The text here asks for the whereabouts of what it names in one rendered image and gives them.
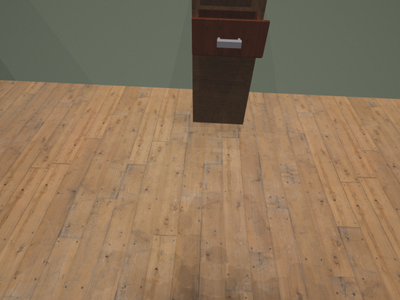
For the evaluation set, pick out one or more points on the handle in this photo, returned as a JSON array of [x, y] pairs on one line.
[[229, 43]]

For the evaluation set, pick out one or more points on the drawer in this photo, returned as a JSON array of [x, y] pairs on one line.
[[210, 24]]

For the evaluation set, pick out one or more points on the cabinet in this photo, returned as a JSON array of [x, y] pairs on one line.
[[220, 84]]

